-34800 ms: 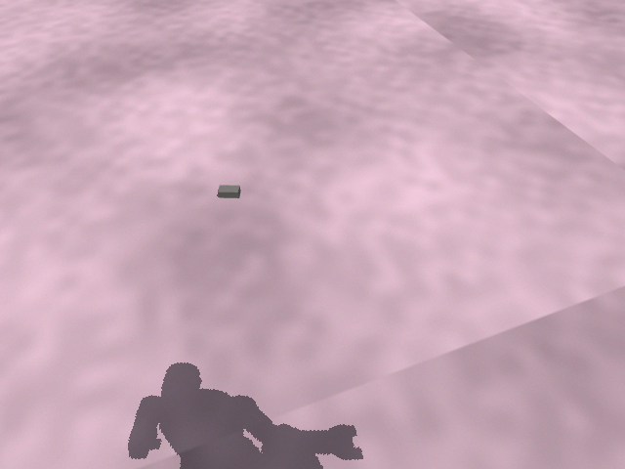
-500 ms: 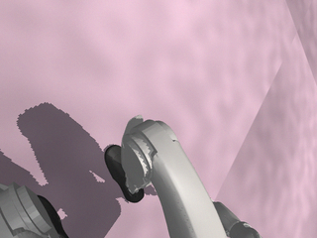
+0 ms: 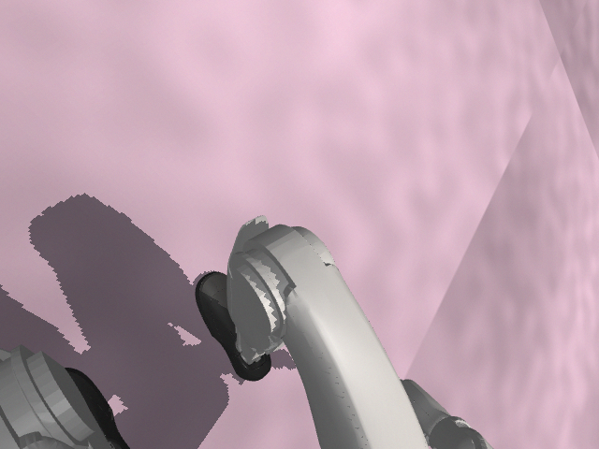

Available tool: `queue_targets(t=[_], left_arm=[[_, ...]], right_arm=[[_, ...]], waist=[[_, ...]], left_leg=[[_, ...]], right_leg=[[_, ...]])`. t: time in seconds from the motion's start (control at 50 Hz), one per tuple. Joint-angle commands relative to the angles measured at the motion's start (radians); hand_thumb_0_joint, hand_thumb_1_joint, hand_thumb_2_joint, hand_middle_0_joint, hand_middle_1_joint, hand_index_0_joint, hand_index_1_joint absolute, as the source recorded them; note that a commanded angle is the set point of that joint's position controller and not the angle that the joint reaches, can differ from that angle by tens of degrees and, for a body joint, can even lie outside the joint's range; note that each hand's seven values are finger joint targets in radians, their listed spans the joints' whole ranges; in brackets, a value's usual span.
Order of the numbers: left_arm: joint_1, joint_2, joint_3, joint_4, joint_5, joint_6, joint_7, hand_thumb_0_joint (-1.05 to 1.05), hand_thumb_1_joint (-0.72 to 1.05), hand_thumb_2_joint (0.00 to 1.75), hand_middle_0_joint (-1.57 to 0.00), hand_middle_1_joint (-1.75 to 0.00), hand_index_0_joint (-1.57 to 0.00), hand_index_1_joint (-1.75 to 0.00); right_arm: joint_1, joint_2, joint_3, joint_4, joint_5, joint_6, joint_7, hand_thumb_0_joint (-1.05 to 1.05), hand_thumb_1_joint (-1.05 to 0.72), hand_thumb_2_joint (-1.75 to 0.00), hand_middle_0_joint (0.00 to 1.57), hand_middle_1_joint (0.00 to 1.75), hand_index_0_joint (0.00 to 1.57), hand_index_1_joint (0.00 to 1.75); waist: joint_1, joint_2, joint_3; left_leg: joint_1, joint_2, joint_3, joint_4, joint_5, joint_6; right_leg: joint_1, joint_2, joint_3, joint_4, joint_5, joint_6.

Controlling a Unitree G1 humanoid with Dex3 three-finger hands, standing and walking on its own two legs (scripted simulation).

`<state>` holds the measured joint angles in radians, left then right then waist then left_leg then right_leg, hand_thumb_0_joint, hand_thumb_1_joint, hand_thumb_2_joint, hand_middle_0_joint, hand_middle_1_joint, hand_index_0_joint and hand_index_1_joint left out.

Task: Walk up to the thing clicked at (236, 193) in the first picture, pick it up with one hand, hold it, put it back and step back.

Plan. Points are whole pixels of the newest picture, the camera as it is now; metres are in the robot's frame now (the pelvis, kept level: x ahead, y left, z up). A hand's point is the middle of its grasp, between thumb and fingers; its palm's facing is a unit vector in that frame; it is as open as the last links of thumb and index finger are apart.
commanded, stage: close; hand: left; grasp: from above
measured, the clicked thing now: out of the picture +0.52 +0.35 -0.30
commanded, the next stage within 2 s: settle in 0.36 s
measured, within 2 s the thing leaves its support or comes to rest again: leaves its support in 0.76 s
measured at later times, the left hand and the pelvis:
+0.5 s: hand out of the picture +0.50 +0.34 -0.25, palm faces -0.45 -0.13 -0.89, open 7.6 cm; pelvis +0.00 +0.00 +0.00, yaw +0 degrees
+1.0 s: hand out of the picture +0.51 +0.36 -0.21, palm faces -0.43 -0.12 -0.90, open 7.5 cm; pelvis +0.00 +0.00 +0.01, yaw +1 degrees
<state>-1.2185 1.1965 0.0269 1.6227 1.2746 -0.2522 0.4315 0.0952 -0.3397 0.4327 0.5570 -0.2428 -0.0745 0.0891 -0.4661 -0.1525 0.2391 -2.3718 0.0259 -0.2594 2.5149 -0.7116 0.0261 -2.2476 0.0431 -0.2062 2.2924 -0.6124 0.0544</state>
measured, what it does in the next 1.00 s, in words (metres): stands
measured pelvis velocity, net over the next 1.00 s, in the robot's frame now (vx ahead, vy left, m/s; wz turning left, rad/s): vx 0.00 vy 0.00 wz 0.01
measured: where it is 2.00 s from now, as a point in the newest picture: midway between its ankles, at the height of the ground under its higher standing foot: (178, 393)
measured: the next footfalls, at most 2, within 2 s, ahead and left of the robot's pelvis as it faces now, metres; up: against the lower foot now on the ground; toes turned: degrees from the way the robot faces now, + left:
none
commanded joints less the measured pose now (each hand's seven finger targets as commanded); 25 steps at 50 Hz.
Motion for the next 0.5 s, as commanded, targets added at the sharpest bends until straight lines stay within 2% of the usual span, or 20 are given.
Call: queue_targets(t=[0.0,0.06,0.1,0.14,0.16,0.18,0.22,0.24,0.26,0.28,0.34,0.38,0.4,0.42,0.46,0.48], left_arm=[[-0.194,0.177,-0.013,-0.063,-0.020,0.006,0.033,0.00,0.66,0.31,-0.99,-0.34,-1.02,-0.32],[-0.219,0.188,-0.012,-0.090,-0.019,0.002,0.038,0.00,0.69,0.31,-1.00,-0.36,-1.04,-0.33],[-0.240,0.205,0.007,-0.134,-0.018,0.003,0.038,0.00,0.70,0.30,-1.02,-0.33,-1.05,-0.31],[-0.220,0.190,0.007,-0.127,-0.016,0.009,0.032,0.00,0.69,0.31,-1.04,-0.30,-1.05,-0.29],[-0.202,0.177,-0.009,-0.083,-0.020,0.012,0.034,0.00,0.68,0.30,-1.02,-0.30,-1.04,-0.28],[-0.218,0.179,-0.005,-0.122,-0.020,0.010,0.033,0.00,0.68,0.30,-1.03,-0.29,-1.04,-0.28],[-0.219,0.200,0.003,-0.105,-0.021,0.011,0.037,0.00,0.68,0.31,-1.02,-0.31,-1.04,-0.29],[-0.244,0.215,0.020,-0.133,-0.014,0.009,0.040,0.00,0.68,0.30,-1.02,-0.31,-1.04,-0.29],[-0.235,0.198,0.009,-0.129,-0.014,0.011,0.034,0.00,0.68,0.29,-1.02,-0.30,-1.04,-0.28],[-0.194,0.172,-0.006,-0.068,-0.020,0.016,0.033,0.00,0.69,0.30,-1.03,-0.30,-1.05,-0.28],[-0.207,0.188,-0.001,-0.089,-0.022,0.012,0.036,0.00,0.69,0.32,-1.04,-0.30,-1.05,-0.29],[-0.247,0.206,0.016,-0.143,-0.011,0.010,0.032,0.00,0.69,0.29,-1.02,-0.31,-1.05,-0.29],[-0.221,0.194,0.005,-0.120,-0.013,0.015,0.025,0.00,0.70,0.29,-1.03,-0.30,-1.05,-0.28],[-0.189,0.160,-0.016,-0.069,-0.016,0.018,0.022,0.00,0.69,0.30,-1.04,-0.29,-1.05,-0.28],[-0.211,0.171,-0.007,-0.100,-0.025,0.011,0.030,0.00,0.66,0.33,-1.07,-0.31,-1.08,-0.30],[-0.221,0.194,0.005,-0.108,-0.025,0.013,0.033,0.00,0.66,0.34,-1.08,-0.29,-1.08,-0.29]], right_arm=[[0.193,-0.347,-0.089,0.036,0.006,0.014,-0.015,0.00,-0.90,-0.90,0.20,0.30,0.20,0.30],[0.195,-0.343,-0.091,0.043,0.006,0.011,-0.018,0.00,-0.90,-0.90,0.20,0.30,0.20,0.30],[0.211,-0.339,-0.086,0.049,0.005,0.011,-0.013,0.00,-0.90,-0.90,0.20,0.30,0.20,0.30],[0.204,-0.343,-0.086,0.049,0.006,0.011,-0.010,0.00,-0.90,-0.90,0.20,0.30,0.20,0.30],[0.200,-0.343,-0.087,0.041,0.006,0.014,-0.013,0.00,-0.90,-0.90,0.20,0.30,0.20,0.30],[0.202,-0.348,-0.089,0.038,0.009,0.013,-0.012,0.00,-0.90,-0.90,0.20,0.30,0.20,0.30],[0.198,-0.346,-0.091,0.045,0.010,0.013,-0.015,0.00,-0.90,-0.90,0.20,0.30,0.20,0.30],[0.205,-0.345,-0.091,0.050,0.006,0.015,-0.014,0.00,-0.90,-0.90,0.20,0.30,0.20,0.30],[0.213,-0.340,-0.089,0.050,0.006,0.013,-0.012,0.00,-0.90,-0.90,0.20,0.30,0.20,0.30],[0.198,-0.340,-0.090,0.046,0.005,0.016,-0.012,0.00,-0.90,-0.90,0.20,0.30,0.20,0.30],[0.200,-0.342,-0.090,0.041,0.006,0.017,-0.014,0.00,-0.90,-0.90,0.20,0.30,0.20,0.30],[0.215,-0.346,-0.089,0.049,0.003,0.017,-0.012,0.00,-0.90,-0.90,0.20,0.30,0.20,0.30],[0.209,-0.343,-0.091,0.050,0.005,0.018,-0.010,0.00,-0.90,-0.90,0.20,0.30,0.20,0.30],[0.201,-0.348,-0.094,0.037,0.007,0.018,-0.011,0.00,-0.90,-0.90,0.20,0.30,0.20,0.30],[0.192,-0.354,-0.089,0.026,0.007,0.015,-0.013,0.00,-0.91,-0.90,0.20,0.30,0.20,0.30],[0.192,-0.349,-0.090,0.034,0.006,0.015,-0.016,0.00,-0.91,-0.90,0.20,0.30,0.20,0.30]], waist=[[-0.078,0.569,-0.632],[-0.071,0.586,-0.629],[-0.066,0.622,-0.660],[-0.069,0.627,-0.664],[-0.081,0.592,-0.659],[-0.082,0.597,-0.657],[-0.066,0.601,-0.634],[-0.060,0.633,-0.657],[-0.065,0.647,-0.650],[-0.075,0.604,-0.641],[-0.072,0.587,-0.631],[-0.065,0.651,-0.673],[-0.067,0.655,-0.665],[-0.080,0.604,-0.634],[-0.082,0.578,-0.606],[-0.068,0.596,-0.634]], left_leg=[[0.516,0.055,0.056,-0.243,0.253,-0.020],[0.510,0.052,0.059,-0.246,0.238,-0.020],[0.538,0.055,0.050,-0.250,0.269,-0.026],[0.561,0.059,0.044,-0.237,0.318,-0.031],[0.537,0.058,0.051,-0.237,0.304,-0.023],[0.533,0.054,0.054,-0.234,0.308,-0.024],[0.517,0.054,0.055,-0.246,0.273,-0.027],[0.542,0.057,0.048,-0.242,0.284,-0.031],[0.557,0.057,0.050,-0.242,0.305,-0.032],[0.532,0.057,0.054,-0.238,0.293,-0.026],[0.507,0.052,0.062,-0.240,0.274,-0.021],[0.590,0.059,0.041,-0.245,0.330,-0.035],[0.597,0.060,0.042,-0.244,0.338,-0.034],[0.559,0.055,0.048,-0.239,0.314,-0.027],[0.493,0.050,0.054,-0.237,0.273,-0.024],[0.516,0.053,0.057,-0.243,0.268,-0.026]], right_leg=[[0.391,0.032,-0.072,-0.188,0.221,-0.072],[0.392,0.032,-0.068,-0.186,0.214,-0.073],[0.385,0.026,-0.069,-0.177,0.233,-0.074],[0.363,0.023,-0.071,-0.171,0.257,-0.075],[0.398,0.030,-0.071,-0.179,0.261,-0.071],[0.396,0.028,-0.069,-0.178,0.265,-0.073],[0.388,0.029,-0.069,-0.181,0.235,-0.078],[0.365,0.027,-0.073,-0.178,0.234,-0.080],[0.361,0.024,-0.070,-0.174,0.246,-0.078],[0.385,0.031,-0.073,-0.181,0.246,-0.075],[0.402,0.033,-0.070,-0.189,0.240,-0.074],[0.359,0.022,-0.075,-0.172,0.253,-0.080],[0.356,0.025,-0.075,-0.169,0.253,-0.078],[0.365,0.029,-0.074,-0.177,0.246,-0.078],[0.385,0.028,-0.072,-0.184,0.235,-0.079],[0.394,0.028,-0.069,-0.188,0.230,-0.079]])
